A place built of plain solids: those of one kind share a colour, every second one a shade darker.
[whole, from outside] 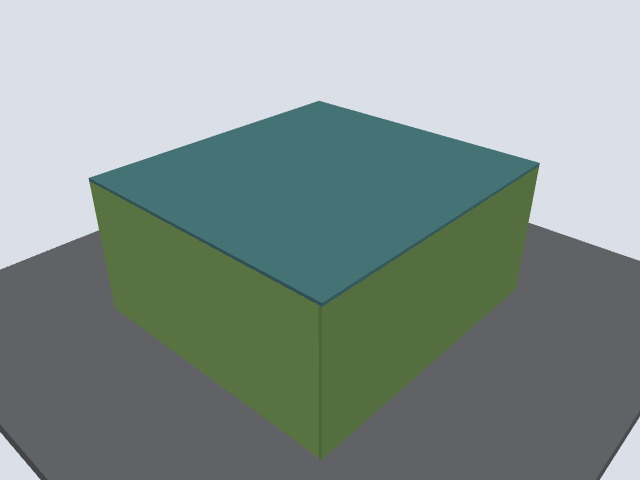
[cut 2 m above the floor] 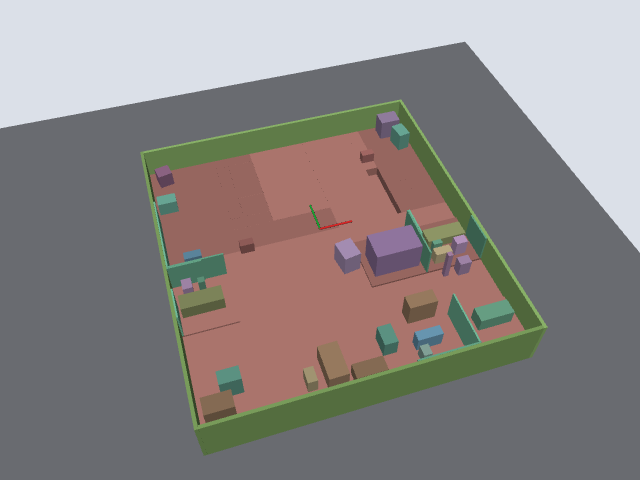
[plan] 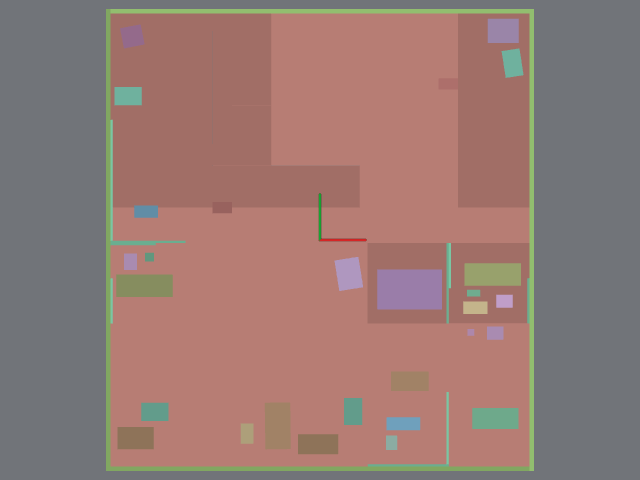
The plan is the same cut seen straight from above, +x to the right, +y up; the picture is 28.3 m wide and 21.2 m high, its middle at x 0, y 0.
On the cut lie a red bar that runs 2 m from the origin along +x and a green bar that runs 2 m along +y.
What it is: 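A part of a trade-fair hall in the days of build-up; stands in every state, service ducts in the floor, freight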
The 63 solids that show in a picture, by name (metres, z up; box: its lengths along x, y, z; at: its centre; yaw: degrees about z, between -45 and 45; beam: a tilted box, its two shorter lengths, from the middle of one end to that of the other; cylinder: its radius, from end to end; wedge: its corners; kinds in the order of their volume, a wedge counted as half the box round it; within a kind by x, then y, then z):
{
 "floor_1": {"box": [3.32, 3.55, 0.12], "at": [-7.6, -1.91, 1.25]},
 "floor_2": {"box": [4.5, 20.01, 1.23], "at": [-7.0, 0.0, 0.57]},
 "floor_3": {"box": [7.1, 0.93, 1.23], "at": [-5.7, 3.74, 0.57]},
 "floor_4": {"box": [7.1, 0.8, 1.23], "at": [-5.7, 9.61, 0.57]},
 "floor_5": {"box": [0.86, 5.0, 1.23], "at": [-4.32, 6.71, 0.57]},
 "floor_6": {"box": [0.86, 0.8, 1.23], "at": [-4.32, 9.61, 0.57]},
 "floor_7": {"box": [1.74, 1.73, 1.23], "at": [-3.02, 5.07, 0.57]},
 "floor_8": {"box": [1.74, 3.27, 1.23], "at": [-3.02, 7.57, 0.57]},
 "floor_9": {"box": [14.49, 1.84, 1.23], "at": [-2.01, 2.35, 0.57]},
 "floor_10": {"box": [3.91, 13.28, 1.23], "at": [-0.2, -3.37, 0.57]},
 "floor_11": {"box": [3.91, 6.73, 1.23], "at": [-0.2, 6.64, 0.57]},
 "floor_12": {"box": [18.51, 11.44, 1.23], "at": [0.0, -4.28, 0.57]},
 "floor_13": {"box": [3.48, 20.01, 1.23], "at": [3.49, 0.0, 0.57]},
 "floor_14": {"box": [3.59, 3.55, 0.12], "at": [3.9, -1.91, 1.25]},
 "floor_15": {"box": [0.86, 4.5, 0.58], "at": [5.66, 3.69, 0.24]},
 "floor_16": {"box": [0.86, 4.07, 1.23], "at": [5.66, 7.97, 0.57]},
 "floor_17": {"box": [3.57, 3.29, 0.12], "at": [7.47, -8.36, 1.25]},
 "floor_18": {"box": [3.57, 3.55, 0.15], "at": [7.47, -1.91, 1.26]},
 "floor_19": {"box": [3.16, 20.01, 1.23], "at": [7.67, 0.0, 0.57]},
 "floor_20": {"box": [3.16, 0.93, 1.23], "at": [7.67, 3.74, 0.57]},
 "floor_21": {"box": [3.16, 1.73, 1.23], "at": [7.67, 5.07, 0.57]},
 "wall_1": {"box": [0.2, 20.41, 9.46], "at": [-9.36, 0.0, 4.68]},
 "wall_2": {"box": [18.51, 0.2, 9.46], "at": [0.0, -10.1, 4.68]},
 "wall_3": {"box": [18.51, 0.2, 9.46], "at": [0.0, 10.11, 4.68]},
 "wall_4": {"box": [0.2, 20.41, 9.46], "at": [9.36, 0.0, 4.68]},
 "roof_1": {"box": [18.91, 20.41, 0.2], "at": [0.0, 0.0, 9.51]},
 "cabin_1": {"box": [2.86, 1.77, 2.5], "at": [3.96, -2.18, 2.56]},
 "crate_1": {"box": [1.61, 0.99, 1.26], "at": [-8.15, -8.75, 1.82]},
 "crate_2": {"box": [1.13, 2.06, 1.22], "at": [-1.86, -8.21, 1.79], "yaw": 0.7},
 "crate_3": {"box": [1.78, 0.88, 0.88], "at": [-0.08, -9.02, 1.62]},
 "crate_4": {"box": [1.68, 0.86, 1.57], "at": [3.97, -6.24, 1.97]},
 "panelwall_1": {"box": [0.1, 2.0, 2.5], "at": [-9.21, -2.68, 2.56]},
 "panelwall_2": {"box": [0.1, 5.34, 2.5], "at": [-9.21, 2.64, 2.43]},
 "panelwall_3": {"box": [2.0, 0.1, 2.5], "at": [-8.26, -0.18, 2.56]},
 "panelwall_4": {"box": [3.32, 0.1, 2.5], "at": [-7.6, -0.08, 2.43]},
 "panelwall_5": {"box": [3.59, 0.1, 2.5], "at": [3.9, -9.95, 2.43]},
 "panelwall_6": {"box": [0.1, 3.19, 2.5], "at": [5.64, -8.31, 2.43]},
 "panelwall_7": {"box": [0.1, 3.55, 2.5], "at": [5.64, -1.91, 2.56]},
 "panelwall_8": {"box": [0.1, 2.0, 2.5], "at": [5.74, -1.13, 2.58]},
 "panelwall_9": {"box": [0.1, 2.0, 2.5], "at": [9.21, -2.68, 2.58]},
 "pallet_load_1": {"box": [1.2, 0.8, 0.96], "at": [-8.47, 6.36, 1.66]},
 "pallet_load_2": {"box": [1.2, 0.8, 1.53], "at": [-7.3, -7.59, 1.95]},
 "pallet_load_3": {"box": [0.8, 1.2, 1.15], "at": [1.46, -7.58, 1.76]},
 "pallet_load_4": {"box": [0.8, 1.2, 1.32], "at": [8.51, 7.81, 1.84], "yaw": 8.7},
 "bin_big_1": {"box": [1.07, 1.37, 1.45], "at": [1.27, -1.5, 1.91], "yaw": 9.2},
 "bin_big_2": {"box": [1.37, 1.07, 1.45], "at": [8.1, 9.24, 1.91]},
 "panel_stack_1": {"box": [2.5, 1.0, 0.89], "at": [-7.75, -2.02, 1.75]},
 "panel_stack_2": {"box": [2.5, 1.0, 0.67], "at": [7.63, -1.52, 1.67]},
 "board_stack_1": {"box": [2.05, 0.92, 0.95], "at": [7.75, -7.88, 1.78]},
 "counter_1": {"box": [1.05, 0.55, 1.01], "at": [-7.68, 1.25, 1.69]},
 "counter_2": {"box": [1.49, 0.57, 1.04], "at": [3.69, -8.12, 1.7]},
 "bin_small_1": {"box": [0.58, 0.73, 1.07], "at": [-8.37, -0.96, 1.84]},
 "bin_small_2": {"box": [0.73, 0.58, 1.07], "at": [7.74, -4.11, 1.72]},
 "bin_small_3": {"box": [0.73, 0.58, 1.07], "at": [8.14, -2.7, 1.86]},
 "case_1": {"box": [0.56, 0.89, 1.0], "at": [-3.22, -8.55, 1.68]},
 "case_2": {"box": [1.07, 0.56, 0.87], "at": [6.86, -2.99, 1.76]},
 "bigbag_1": {"box": [0.94, 0.91, 1.01], "at": [-8.29, 8.99, 1.69], "yaw": 11.2},
 "cover_stack_1": {"box": [0.86, 0.5, 0.74], "at": [-4.32, 1.43, 1.55]},
 "cover_stack_2": {"box": [0.86, 0.5, 0.71], "at": [5.66, 6.9, 1.54]},
 "toolbox_1": {"box": [0.4, 0.39, 0.85], "at": [-7.53, -0.76, 1.73]},
 "toolbox_2": {"box": [0.58, 0.31, 0.92], "at": [6.79, -2.35, 1.79]},
 "plinth_1": {"box": [0.5, 0.65, 0.87], "at": [3.17, -8.95, 1.62]},
 "flood_1": {"box": [0.3, 0.3, 2.04], "at": [6.66, -4.08, 2.21]}
}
